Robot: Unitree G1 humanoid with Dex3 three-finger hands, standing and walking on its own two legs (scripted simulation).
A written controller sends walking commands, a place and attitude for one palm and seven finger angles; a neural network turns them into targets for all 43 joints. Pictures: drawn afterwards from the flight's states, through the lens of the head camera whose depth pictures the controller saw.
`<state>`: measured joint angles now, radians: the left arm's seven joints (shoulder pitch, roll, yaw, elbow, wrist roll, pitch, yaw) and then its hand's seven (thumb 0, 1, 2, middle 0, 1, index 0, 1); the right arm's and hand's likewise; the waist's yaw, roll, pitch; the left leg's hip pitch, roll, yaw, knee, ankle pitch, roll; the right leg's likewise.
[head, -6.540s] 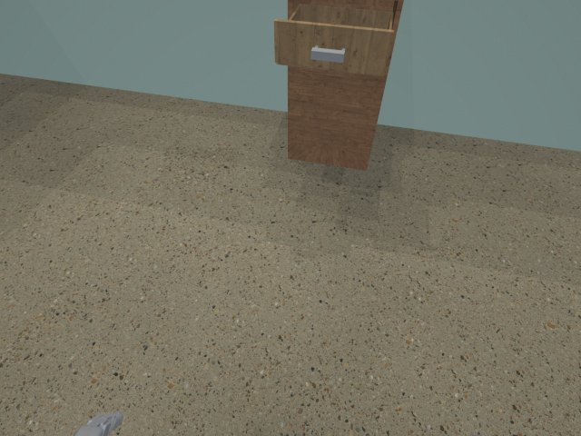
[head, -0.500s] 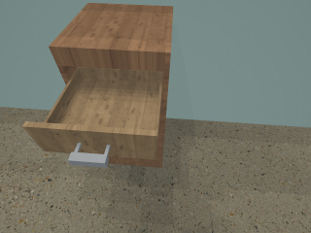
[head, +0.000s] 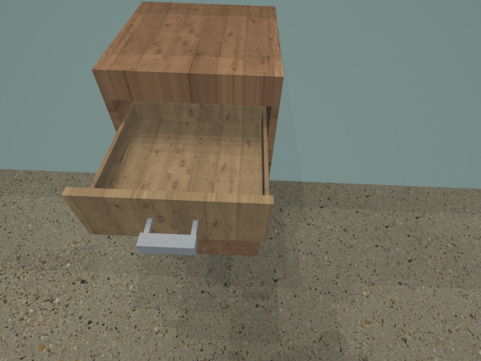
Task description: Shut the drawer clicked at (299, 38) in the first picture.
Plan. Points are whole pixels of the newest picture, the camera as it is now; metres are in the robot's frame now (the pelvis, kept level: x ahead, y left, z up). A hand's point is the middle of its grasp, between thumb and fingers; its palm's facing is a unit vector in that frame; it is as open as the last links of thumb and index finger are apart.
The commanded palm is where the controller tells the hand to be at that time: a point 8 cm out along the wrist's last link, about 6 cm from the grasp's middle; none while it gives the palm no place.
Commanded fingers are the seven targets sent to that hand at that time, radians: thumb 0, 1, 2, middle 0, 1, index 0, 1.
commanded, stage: shuffle to correct the standing spot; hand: left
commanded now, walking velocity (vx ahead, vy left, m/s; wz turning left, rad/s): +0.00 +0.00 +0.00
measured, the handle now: (170, 233) +0.35 +0.16 -0.03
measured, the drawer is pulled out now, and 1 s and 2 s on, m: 0.30 0.30 0.30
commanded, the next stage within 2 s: come to a stop and stand still in 0.26 s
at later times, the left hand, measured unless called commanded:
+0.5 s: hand out of the picture +0.02 +0.12 -0.18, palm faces +0.02 -0.98 -0.19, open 7.4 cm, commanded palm none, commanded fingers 0.00 0.90 0.90 -0.20 -0.30 -0.20 -0.30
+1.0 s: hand out of the picture +0.06 +0.17 -0.18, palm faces +0.00 -0.97 -0.25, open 7.4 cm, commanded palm none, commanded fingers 0.00 0.90 0.90 -0.20 -0.30 -0.20 -0.30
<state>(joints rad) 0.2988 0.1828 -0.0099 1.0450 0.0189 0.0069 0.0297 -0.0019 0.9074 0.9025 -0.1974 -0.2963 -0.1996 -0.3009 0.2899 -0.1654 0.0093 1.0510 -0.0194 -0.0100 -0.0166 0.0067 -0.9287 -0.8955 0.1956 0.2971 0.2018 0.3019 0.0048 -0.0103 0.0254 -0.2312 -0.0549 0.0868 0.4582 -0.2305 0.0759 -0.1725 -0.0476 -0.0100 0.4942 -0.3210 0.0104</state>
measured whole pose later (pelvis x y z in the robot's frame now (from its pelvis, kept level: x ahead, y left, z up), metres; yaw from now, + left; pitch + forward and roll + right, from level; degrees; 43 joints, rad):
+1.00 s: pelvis +0.03 -0.03 -0.01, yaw +0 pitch -1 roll -1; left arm 0.31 0.21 0.00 0.95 0.00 -0.01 0.06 0.00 0.91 0.90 -0.20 -0.30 -0.20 -0.30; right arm 0.19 -0.19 -0.03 0.91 -0.02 0.00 -0.02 0.00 -0.91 -0.90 0.19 0.30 0.20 0.30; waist -0.02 0.00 0.09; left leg -0.26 -0.01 0.10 0.59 -0.26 0.07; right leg -0.26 0.02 -0.05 0.78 -0.31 -0.02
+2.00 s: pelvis -0.04 +0.01 +0.00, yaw +2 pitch -3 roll -1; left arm 0.44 0.07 0.00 1.07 0.03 0.01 0.04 0.00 0.91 0.90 -0.20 -0.30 -0.20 -0.30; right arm 0.30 -0.15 -0.02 1.08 -0.02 0.02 -0.01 0.00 -0.91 -0.90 0.19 0.30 0.20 0.30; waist 0.01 0.01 0.00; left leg -0.27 -0.08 0.12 0.45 -0.18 0.12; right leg -0.29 0.00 0.07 0.51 -0.27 -0.01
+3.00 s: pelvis -0.06 +0.01 -0.01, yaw -1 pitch +0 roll +0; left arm 0.43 0.14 0.03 1.02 0.03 -0.01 0.03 0.00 0.90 0.90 -0.20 -0.30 -0.20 -0.30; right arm 0.33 -0.13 -0.04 1.03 -0.03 -0.03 -0.01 0.00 -0.91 -0.90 0.19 0.30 0.20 0.30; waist 0.02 -0.08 -0.03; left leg -0.24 0.01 0.08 0.54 -0.30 0.04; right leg -0.33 0.02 0.01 0.64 -0.36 -0.06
